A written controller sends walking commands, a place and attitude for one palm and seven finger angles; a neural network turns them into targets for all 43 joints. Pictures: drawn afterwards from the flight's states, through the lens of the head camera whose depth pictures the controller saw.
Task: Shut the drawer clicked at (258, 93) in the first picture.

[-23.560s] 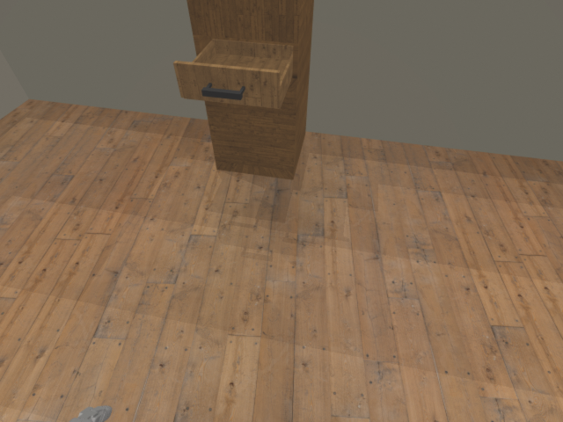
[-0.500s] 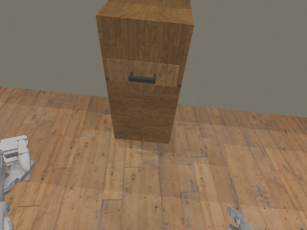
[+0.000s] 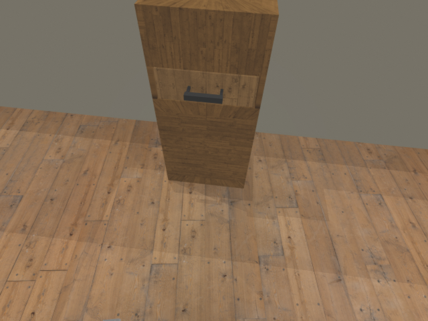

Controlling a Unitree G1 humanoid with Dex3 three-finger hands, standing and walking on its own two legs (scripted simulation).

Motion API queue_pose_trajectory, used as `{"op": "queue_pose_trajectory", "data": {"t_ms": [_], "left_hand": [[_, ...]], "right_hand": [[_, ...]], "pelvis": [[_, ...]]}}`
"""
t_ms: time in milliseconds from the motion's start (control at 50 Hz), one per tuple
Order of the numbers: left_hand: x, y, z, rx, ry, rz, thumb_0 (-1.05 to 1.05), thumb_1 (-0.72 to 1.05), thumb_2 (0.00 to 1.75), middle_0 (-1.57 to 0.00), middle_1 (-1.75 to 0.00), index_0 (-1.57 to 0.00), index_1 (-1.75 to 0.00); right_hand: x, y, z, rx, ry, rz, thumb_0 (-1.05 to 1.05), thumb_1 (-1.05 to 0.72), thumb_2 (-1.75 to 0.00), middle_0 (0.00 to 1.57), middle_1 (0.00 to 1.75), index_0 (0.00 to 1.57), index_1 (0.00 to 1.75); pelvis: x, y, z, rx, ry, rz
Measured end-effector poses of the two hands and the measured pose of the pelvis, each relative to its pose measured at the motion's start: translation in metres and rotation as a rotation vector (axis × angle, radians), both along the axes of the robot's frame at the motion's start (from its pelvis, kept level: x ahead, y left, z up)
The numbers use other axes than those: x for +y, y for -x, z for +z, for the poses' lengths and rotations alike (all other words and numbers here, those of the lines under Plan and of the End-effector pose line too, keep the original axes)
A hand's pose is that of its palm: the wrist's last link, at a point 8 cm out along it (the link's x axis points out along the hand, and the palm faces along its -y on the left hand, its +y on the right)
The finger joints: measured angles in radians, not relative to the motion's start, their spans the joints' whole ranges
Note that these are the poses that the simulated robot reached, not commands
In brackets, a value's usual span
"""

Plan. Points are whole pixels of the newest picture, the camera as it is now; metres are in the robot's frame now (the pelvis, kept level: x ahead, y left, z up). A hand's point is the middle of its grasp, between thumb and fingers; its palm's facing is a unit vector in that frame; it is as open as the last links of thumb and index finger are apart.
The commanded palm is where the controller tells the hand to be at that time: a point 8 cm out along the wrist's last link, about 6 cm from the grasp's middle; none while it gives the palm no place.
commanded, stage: let the arm hang, fingers relaxed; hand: left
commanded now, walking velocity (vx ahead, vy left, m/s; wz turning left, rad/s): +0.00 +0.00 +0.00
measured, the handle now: (204, 94) +0.88 +0.07 -0.11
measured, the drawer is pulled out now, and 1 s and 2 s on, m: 0.00 0.00 0.00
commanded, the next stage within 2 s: look to check the result in 0.80 s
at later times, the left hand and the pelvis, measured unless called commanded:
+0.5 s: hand out of the picture +0.04 +0.25 -0.14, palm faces -0.01 -0.94 -0.33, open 7.0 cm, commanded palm none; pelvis -0.01 +0.02 +0.02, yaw -1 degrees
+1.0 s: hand out of the picture +0.09 +0.25 -0.14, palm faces -0.04 -0.95 -0.32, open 7.4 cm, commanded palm none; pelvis +0.01 +0.01 +0.02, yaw -1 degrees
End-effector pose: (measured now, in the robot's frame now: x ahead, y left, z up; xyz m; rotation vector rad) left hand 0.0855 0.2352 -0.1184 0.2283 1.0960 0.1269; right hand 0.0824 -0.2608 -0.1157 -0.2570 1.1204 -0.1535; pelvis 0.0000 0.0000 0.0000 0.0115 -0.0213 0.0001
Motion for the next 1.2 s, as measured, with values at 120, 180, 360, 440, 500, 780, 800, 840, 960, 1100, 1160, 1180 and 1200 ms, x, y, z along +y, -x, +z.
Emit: {"op": "queue_pose_trajectory", "data": {"t_ms": [120, 180, 360, 440, 500, 780, 800, 840, 960, 1100, 1160, 1180, 1200], "left_hand": [[0.019, 0.068, -0.009, 0.194, 0.000, 0.066, 0.01, 0.91, 0.90, -0.87, -1.10, -0.87, -1.05], [0.029, 0.091, -0.004, 0.262, -0.019, 0.084, 0.01, 0.91, 0.90, -0.76, -0.96, -0.76, -0.93], [0.054, 0.091, 0.010, 0.284, -0.078, 0.101, 0.01, 0.91, 0.90, -0.42, -0.55, -0.41, -0.55], [0.059, 0.068, 0.014, 0.235, -0.088, 0.084, 0.01, 0.91, 0.90, -0.31, -0.43, -0.30, -0.43], [0.059, 0.049, 0.015, 0.197, -0.087, 0.065, 0.01, 0.91, 0.90, -0.26, -0.37, -0.26, -0.37], [0.052, -0.005, 0.017, 0.115, -0.064, 0.004, 0.00, 0.91, 0.90, -0.21, -0.30, -0.20, -0.31], [0.052, -0.005, 0.017, 0.117, -0.064, 0.004, 0.00, 0.91, 0.90, -0.21, -0.30, -0.20, -0.31], [0.052, -0.006, 0.017, 0.123, -0.066, 0.005, 0.00, 0.91, 0.90, -0.21, -0.30, -0.20, -0.30], [0.055, -0.003, 0.017, 0.147, -0.078, 0.014, 0.00, 0.91, 0.90, -0.20, -0.30, -0.20, -0.30], [0.059, -0.001, 0.019, 0.170, -0.092, 0.026, 0.00, 0.91, 0.90, -0.20, -0.30, -0.20, -0.30], [0.059, -0.001, 0.019, 0.174, -0.096, 0.029, 0.00, 0.91, 0.90, -0.20, -0.30, -0.20, -0.30], [0.059, -0.002, 0.019, 0.175, -0.097, 0.030, 0.00, 0.91, 0.90, -0.20, -0.30, -0.20, -0.30], [0.059, -0.003, 0.020, 0.175, -0.098, 0.030, 0.00, 0.91, 0.90, -0.20, -0.30, -0.20, -0.30]], "right_hand": [[0.003, 0.036, 0.001, 0.138, 0.004, -0.010, 0.01, -0.90, -0.90, 0.20, 0.30, 0.20, 0.30], [0.007, 0.048, -0.003, 0.170, -0.013, -0.025, 0.01, -0.90, -0.90, 0.20, 0.30, 0.20, 0.30], [0.021, 0.069, -0.013, 0.215, -0.054, -0.061, 0.01, -0.90, -0.90, 0.20, 0.30, 0.20, 0.30], [0.023, 0.071, -0.014, 0.219, -0.057, -0.073, 0.01, -0.90, -0.90, 0.20, 0.30, 0.20, 0.30], [0.022, 0.071, -0.013, 0.216, -0.054, -0.081, 0.01, -0.90, -0.90, 0.20, 0.30, 0.20, 0.30], [0.008, 0.055, -0.003, 0.192, -0.011, -0.097, 0.01, -0.90, -0.90, 0.20, 0.30, 0.20, 0.30], [0.007, 0.053, -0.003, 0.190, -0.008, -0.096, 0.01, -0.90, -0.90, 0.20, 0.30, 0.20, 0.30], [0.005, 0.049, -0.002, 0.187, -0.004, -0.093, 0.01, -0.90, -0.90, 0.20, 0.30, 0.20, 0.30], [-0.001, 0.034, 0.000, 0.177, 0.004, -0.084, 0.01, -0.90, -0.90, 0.20, 0.30, 0.20, 0.30], [-0.006, 0.016, 0.002, 0.160, 0.009, -0.071, 0.01, -0.90, -0.90, 0.20, 0.30, 0.20, 0.30], [-0.008, 0.010, 0.002, 0.153, 0.011, -0.067, 0.01, -0.90, -0.90, 0.20, 0.30, 0.20, 0.30], [-0.009, 0.008, 0.003, 0.151, 0.012, -0.066, 0.01, -0.90, -0.90, 0.20, 0.30, 0.20, 0.30], [-0.009, 0.006, 0.003, 0.149, 0.013, -0.064, 0.01, -0.90, -0.90, 0.20, 0.30, 0.20, 0.30]], "pelvis": [[-0.002, 0.008, 0.009, 0.002, 0.022, 0.004], [0.001, 0.009, 0.012, 0.001, 0.025, 0.001], [0.011, 0.008, 0.016, -0.007, 0.019, -0.010], [0.014, 0.007, 0.017, -0.011, 0.015, -0.015], [0.015, 0.006, 0.018, -0.011, 0.013, -0.018], [0.018, -0.003, 0.020, -0.003, 0.009, -0.026], [0.018, -0.004, 0.020, -0.002, 0.009, -0.026], [0.017, -0.006, 0.021, -0.001, 0.008, -0.026], [0.015, -0.011, 0.021, 0.003, 0.008, -0.025], [0.012, -0.018, 0.022, 0.005, 0.009, -0.025], [0.011, -0.021, 0.022, 0.006, 0.009, -0.026], [0.011, -0.021, 0.022, 0.007, 0.009, -0.025], [0.010, -0.022, 0.022, 0.007, 0.009, -0.025]]}}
